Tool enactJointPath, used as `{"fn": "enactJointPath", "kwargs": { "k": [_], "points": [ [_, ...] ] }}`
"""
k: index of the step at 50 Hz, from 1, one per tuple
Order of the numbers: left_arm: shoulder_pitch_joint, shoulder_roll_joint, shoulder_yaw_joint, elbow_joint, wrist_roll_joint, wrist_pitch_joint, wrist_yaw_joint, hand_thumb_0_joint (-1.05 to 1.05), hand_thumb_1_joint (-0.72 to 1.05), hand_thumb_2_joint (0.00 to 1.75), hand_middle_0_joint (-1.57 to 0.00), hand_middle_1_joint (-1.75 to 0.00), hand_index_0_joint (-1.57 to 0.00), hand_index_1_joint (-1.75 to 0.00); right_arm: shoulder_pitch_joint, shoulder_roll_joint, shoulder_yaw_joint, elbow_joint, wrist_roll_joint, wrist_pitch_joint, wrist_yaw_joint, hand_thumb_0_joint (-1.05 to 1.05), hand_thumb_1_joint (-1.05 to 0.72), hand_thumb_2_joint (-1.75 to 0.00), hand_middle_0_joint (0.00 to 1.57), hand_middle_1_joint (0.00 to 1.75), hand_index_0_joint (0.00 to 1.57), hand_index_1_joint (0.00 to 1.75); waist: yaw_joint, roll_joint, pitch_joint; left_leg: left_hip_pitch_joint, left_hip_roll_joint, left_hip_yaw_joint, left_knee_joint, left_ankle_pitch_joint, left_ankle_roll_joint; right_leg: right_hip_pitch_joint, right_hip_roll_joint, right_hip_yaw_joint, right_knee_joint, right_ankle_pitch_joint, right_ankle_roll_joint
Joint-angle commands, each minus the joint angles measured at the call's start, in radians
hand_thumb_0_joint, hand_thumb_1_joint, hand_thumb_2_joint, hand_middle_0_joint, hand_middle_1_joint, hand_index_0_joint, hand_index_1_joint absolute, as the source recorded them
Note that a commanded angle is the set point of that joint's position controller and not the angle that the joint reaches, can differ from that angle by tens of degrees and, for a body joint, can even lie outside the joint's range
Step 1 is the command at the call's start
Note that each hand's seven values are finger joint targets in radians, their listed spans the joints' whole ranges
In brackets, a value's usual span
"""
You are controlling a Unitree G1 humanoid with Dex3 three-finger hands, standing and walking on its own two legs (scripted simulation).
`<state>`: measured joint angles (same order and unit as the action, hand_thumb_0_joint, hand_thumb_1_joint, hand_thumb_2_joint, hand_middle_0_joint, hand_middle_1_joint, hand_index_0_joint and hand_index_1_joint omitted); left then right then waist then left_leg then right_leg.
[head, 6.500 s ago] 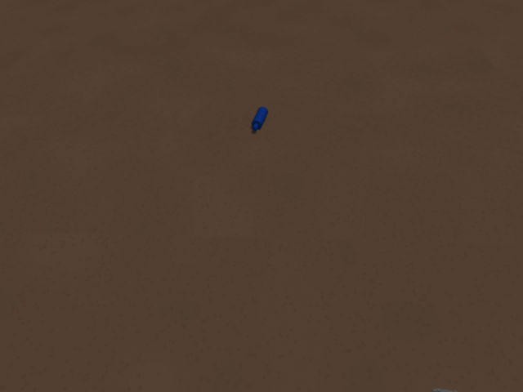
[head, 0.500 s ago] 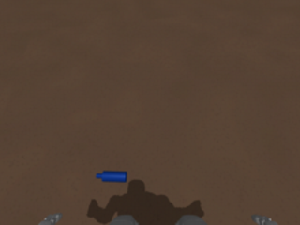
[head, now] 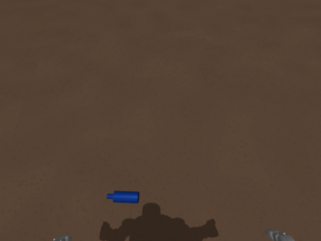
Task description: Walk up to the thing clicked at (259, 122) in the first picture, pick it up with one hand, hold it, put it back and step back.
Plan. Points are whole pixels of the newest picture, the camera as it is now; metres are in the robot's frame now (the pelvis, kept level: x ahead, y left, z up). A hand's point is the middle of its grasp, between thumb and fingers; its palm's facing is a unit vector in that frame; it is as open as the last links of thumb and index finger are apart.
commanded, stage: walk up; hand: left
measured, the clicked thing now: (122, 196) +0.45 +0.27 -0.75
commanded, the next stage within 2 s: stand in 0.50 s
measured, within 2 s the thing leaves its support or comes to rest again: neither
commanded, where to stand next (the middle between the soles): +0.07 +0.02 m, yaw -2 degrees
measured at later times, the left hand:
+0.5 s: hand out of the picture +0.10 +0.25 -0.15, palm faces -0.02 -0.94 -0.34, open 7.4 cm
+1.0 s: hand out of the picture +0.11 +0.24 -0.15, palm faces -0.01 -0.94 -0.33, open 7.4 cm
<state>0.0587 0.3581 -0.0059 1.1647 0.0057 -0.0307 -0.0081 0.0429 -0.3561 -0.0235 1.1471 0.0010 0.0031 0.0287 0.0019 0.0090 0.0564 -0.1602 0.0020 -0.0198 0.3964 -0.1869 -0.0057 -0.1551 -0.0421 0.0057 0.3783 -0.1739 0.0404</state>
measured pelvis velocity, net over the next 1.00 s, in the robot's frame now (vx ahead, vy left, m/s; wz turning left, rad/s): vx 0.03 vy -0.01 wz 0.01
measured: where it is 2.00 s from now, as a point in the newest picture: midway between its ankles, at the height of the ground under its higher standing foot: outside the picture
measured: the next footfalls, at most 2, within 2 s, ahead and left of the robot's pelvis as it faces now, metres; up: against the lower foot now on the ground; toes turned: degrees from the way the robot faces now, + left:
none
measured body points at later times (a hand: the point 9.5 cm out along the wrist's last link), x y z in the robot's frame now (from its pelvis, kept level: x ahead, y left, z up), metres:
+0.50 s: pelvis +0.01 +0.00 +0.00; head +0.02 +0.00 +0.45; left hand +0.10 +0.30 -0.13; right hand +0.08 -0.30 -0.13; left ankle +0.02 +0.12 -0.74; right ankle +0.02 -0.15 -0.74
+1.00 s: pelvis +0.03 -0.01 +0.00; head +0.04 -0.01 +0.45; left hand +0.11 +0.29 -0.13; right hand +0.12 -0.31 -0.13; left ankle +0.02 +0.12 -0.74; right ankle +0.02 -0.15 -0.74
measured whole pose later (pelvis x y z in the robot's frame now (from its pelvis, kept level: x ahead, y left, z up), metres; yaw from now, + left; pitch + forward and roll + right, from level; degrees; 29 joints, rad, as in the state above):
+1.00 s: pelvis +0.03 -0.01 +0.00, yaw +0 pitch -2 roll +0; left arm 0.09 0.34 0.01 1.15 0.01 -0.01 -0.01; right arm 0.06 -0.35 -0.01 1.14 -0.01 -0.01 0.01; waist 0.00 0.00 0.05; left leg -0.11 0.02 -0.03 0.34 -0.19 -0.02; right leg -0.10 -0.03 -0.01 0.32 -0.18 0.03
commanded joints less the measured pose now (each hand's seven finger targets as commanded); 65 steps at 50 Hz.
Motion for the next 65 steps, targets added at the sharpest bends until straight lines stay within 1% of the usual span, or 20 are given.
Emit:
{"fn": "enactJointPath", "kwargs": {
  "k": [1, 5, 10, 12, 15, 22, 24, 25, 26, 29, 33, 35, 39, 46, 49, 53, 55, 59, 61, 65],
  "points": [
    [-0.066, 0.225, 0.047, -0.058, 0.001, -0.020, 0.017, 0.00, 0.90, 0.90, -0.20, -0.30, -0.20, -0.30, -0.044, -0.213, -0.034, -0.048, -0.002, -0.017, -0.018, 0.00, -0.90, -0.90, 0.20, 0.30, 0.20, 0.30, -0.002, -0.022, -0.078, 0.008, 0.102, -0.088, -0.108, 0.011, 0.029, 0.004, -0.087, 0.075, -0.097, -0.001, -0.046],
    [-0.061, 0.222, 0.048, -0.059, 0.005, -0.017, 0.016, 0.00, 0.90, 0.90, -0.20, -0.30, -0.20, -0.30, -0.043, -0.219, -0.036, -0.050, -0.006, -0.016, -0.018, 0.00, -0.90, -0.90, 0.20, 0.30, 0.20, 0.30, -0.003, -0.010, -0.059, -0.005, 0.102, -0.093, -0.124, -0.043, 0.029, -0.002, -0.084, 0.072, -0.107, -0.029, -0.046],
    [-0.050, 0.221, 0.051, -0.055, 0.004, -0.018, 0.017, 0.00, 0.90, 0.90, -0.20, -0.30, -0.20, -0.30, -0.030, -0.208, -0.035, -0.046, -0.004, -0.017, -0.019, 0.00, -0.90, -0.90, 0.20, 0.30, 0.20, 0.30, -0.002, -0.007, -0.073, 0.005, 0.100, -0.087, -0.112, 0.040, 0.027, 0.018, -0.086, 0.073, -0.112, 0.003, -0.042],
    [-0.045, 0.218, 0.051, -0.058, 0.006, -0.018, 0.017, 0.00, 0.90, 0.90, -0.20, -0.30, -0.20, -0.30, -0.025, -0.216, -0.036, -0.046, -0.004, -0.018, -0.020, 0.00, -0.90, -0.90, 0.20, 0.30, 0.20, 0.30, -0.003, -0.006, -0.095, 0.029, 0.104, -0.083, -0.104, 0.075, 0.028, 0.028, -0.090, 0.068, -0.104, 0.048, -0.045],
    [-0.042, 0.213, 0.051, -0.058, 0.003, -0.014, 0.018, 0.00, 0.90, 0.90, -0.20, -0.30, -0.20, -0.30, -0.024, -0.210, -0.035, -0.047, -0.005, -0.017, -0.021, 0.00, -0.90, -0.90, 0.20, 0.30, 0.20, 0.30, -0.002, 0.003, -0.080, 0.008, 0.106, -0.091, -0.118, 0.061, 0.027, 0.034, -0.082, 0.059, -0.100, 0.048, -0.040],
    [-0.035, 0.210, 0.052, -0.062, 0.001, -0.011, 0.020, 0.00, 0.90, 0.90, -0.20, -0.30, -0.20, -0.30, -0.011, -0.208, -0.035, -0.049, -0.004, -0.017, -0.025, 0.00, -0.90, -0.90, 0.20, 0.30, 0.20, 0.30, -0.001, -0.002, -0.101, 0.031, 0.109, -0.082, -0.108, 0.136, 0.026, 0.058, -0.089, 0.056, -0.091, 0.107, -0.041],
    [-0.034, 0.207, 0.051, -0.059, 0.001, -0.009, 0.020, 0.00, 0.90, 0.90, -0.20, -0.30, -0.20, -0.30, -0.018, -0.208, -0.036, -0.050, -0.004, -0.016, -0.024, 0.00, -0.90, -0.90, 0.20, 0.30, 0.20, 0.30, 0.000, 0.006, -0.086, 0.024, 0.110, -0.087, -0.115, 0.132, 0.025, 0.049, -0.083, 0.050, -0.092, 0.095, -0.039],
    [-0.029, 0.211, 0.054, -0.060, 0.000, -0.004, 0.020, 0.00, 0.90, 0.90, -0.20, -0.30, -0.20, -0.30, -0.010, -0.198, -0.028, -0.053, -0.010, -0.023, -0.027, 0.00, -0.90, -0.90, 0.20, 0.30, 0.20, 0.30, -0.004, -0.039, -0.084, 0.014, 0.122, -0.100, -0.126, 0.119, 0.024, 0.057, -0.083, 0.057, -0.081, 0.087, -0.041],
    [-0.026, 0.207, 0.056, -0.060, 0.002, 0.000, 0.020, 0.00, 0.90, 0.90, -0.20, -0.30, -0.20, -0.30, -0.005, -0.207, -0.030, -0.051, -0.012, -0.026, -0.029, 0.00, -0.90, -0.90, 0.20, 0.30, 0.20, 0.30, -0.003, -0.025, -0.085, 0.004, 0.120, -0.100, -0.136, 0.087, 0.021, 0.060, -0.081, 0.056, -0.080, 0.075, -0.042],
    [-0.015, 0.199, 0.055, -0.066, -0.001, 0.002, 0.015, 0.00, 0.90, 0.90, -0.20, -0.30, -0.20, -0.30, -0.015, -0.214, -0.028, -0.055, -0.010, -0.032, -0.030, 0.00, -0.90, -0.90, 0.20, 0.30, 0.20, 0.30, 0.002, 0.003, -0.073, -0.003, 0.116, -0.100, -0.149, 0.068, 0.015, 0.057, -0.082, 0.061, -0.079, 0.077, -0.044],
    [-0.021, 0.212, 0.057, -0.076, 0.002, 0.000, 0.016, 0.00, 0.90, 0.90, -0.20, -0.30, -0.20, -0.30, -0.018, -0.208, -0.029, -0.061, -0.011, -0.033, -0.031, 0.00, -0.90, -0.90, 0.20, 0.30, 0.20, 0.30, -0.003, -0.009, -0.096, 0.029, 0.117, -0.089, -0.119, 0.130, 0.015, 0.055, -0.087, 0.066, -0.093, 0.089, -0.046],
    [-0.022, 0.207, 0.056, -0.079, 0.003, -0.001, 0.015, 0.00, 0.90, 0.90, -0.20, -0.30, -0.20, -0.30, -0.019, -0.208, -0.028, -0.062, -0.010, -0.033, -0.032, 0.00, -0.90, -0.90, 0.20, 0.30, 0.20, 0.30, -0.005, -0.001, -0.098, 0.025, 0.117, -0.085, -0.114, 0.131, 0.014, 0.063, -0.089, 0.066, -0.093, 0.101, -0.046],
    [-0.017, 0.209, 0.056, -0.082, 0.001, -0.004, 0.016, 0.00, 0.90, 0.90, -0.20, -0.30, -0.20, -0.30, -0.020, -0.205, -0.027, -0.063, -0.008, -0.036, -0.032, 0.00, -0.90, -0.90, 0.20, 0.30, 0.20, 0.30, -0.005, -0.009, -0.121, 0.054, 0.122, -0.081, -0.100, 0.210, 0.015, 0.081, -0.093, 0.063, -0.089, 0.170, -0.045],
    [-0.018, 0.210, 0.058, -0.082, 0.001, -0.003, 0.017, 0.00, 0.90, 0.90, -0.20, -0.30, -0.20, -0.30, -0.015, -0.204, -0.022, -0.065, -0.007, -0.032, -0.034, 0.00, -0.90, -0.90, 0.20, 0.30, 0.20, 0.30, -0.007, -0.014, -0.117, 0.059, 0.124, -0.077, -0.100, 0.220, 0.015, 0.093, -0.093, 0.058, -0.093, 0.192, -0.043],
    [-0.014, 0.202, 0.057, -0.080, 0.000, -0.001, 0.017, 0.00, 0.90, 0.90, -0.20, -0.30, -0.20, -0.30, -0.020, -0.210, -0.020, -0.064, -0.006, -0.032, -0.036, 0.00, -0.90, -0.90, 0.20, 0.30, 0.20, 0.30, -0.004, 0.005, -0.105, 0.061, 0.123, -0.072, -0.096, 0.247, 0.013, 0.095, -0.094, 0.060, -0.096, 0.227, -0.043],
    [-0.020, 0.208, 0.059, -0.081, 0.001, 0.001, 0.017, 0.00, 0.90, 0.90, -0.20, -0.30, -0.20, -0.30, -0.021, -0.205, -0.017, -0.071, -0.006, -0.032, -0.036, 0.00, -0.90, -0.90, 0.20, 0.30, 0.20, 0.30, -0.004, -0.009, -0.108, 0.060, 0.125, -0.074, -0.106, 0.240, 0.013, 0.105, -0.092, 0.053, -0.092, 0.208, -0.044],
    [-0.011, 0.204, 0.058, -0.077, 0.002, 0.004, 0.016, 0.00, 0.90, 0.90, -0.20, -0.30, -0.20, -0.30, -0.029, -0.206, -0.017, -0.071, -0.008, -0.031, -0.036, 0.00, -0.90, -0.90, 0.20, 0.30, 0.20, 0.30, 0.002, -0.006, -0.087, 0.058, 0.122, -0.075, -0.113, 0.183, 0.011, 0.076, -0.086, 0.053, -0.106, 0.147, -0.044],
    [-0.008, 0.204, 0.056, -0.078, 0.003, 0.003, 0.015, 0.00, 0.90, 0.90, -0.20, -0.30, -0.20, -0.30, -0.021, -0.215, -0.019, -0.068, -0.006, -0.029, -0.035, 0.00, -0.90, -0.90, 0.20, 0.30, 0.20, 0.30, 0.000, -0.005, -0.077, 0.054, 0.120, -0.076, -0.116, 0.149, 0.015, 0.069, -0.087, 0.060, -0.117, 0.121, -0.045],
    [-0.013, 0.211, 0.058, -0.081, 0.005, 0.002, 0.016, 0.00, 0.90, 0.90, -0.20, -0.30, -0.20, -0.30, -0.019, -0.212, -0.018, -0.072, -0.007, -0.030, -0.035, 0.00, -0.90, -0.90, 0.20, 0.30, 0.20, 0.30, -0.001, -0.008, -0.095, 0.059, 0.125, -0.076, -0.111, 0.181, 0.018, 0.084, -0.091, 0.060, -0.107, 0.157, -0.048],
    [-0.009, 0.202, 0.054, -0.080, 0.001, 0.002, 0.015, 0.00, 0.90, 0.90, -0.20, -0.30, -0.20, -0.30, -0.014, -0.213, -0.017, -0.071, -0.007, -0.031, -0.035, 0.00, -0.90, -0.90, 0.20, 0.30, 0.20, 0.30, 0.001, -0.007, -0.091, 0.056, 0.124, -0.077, -0.109, 0.197, 0.016, 0.085, -0.091, 0.058, -0.108, 0.160, -0.047]
  ]
}}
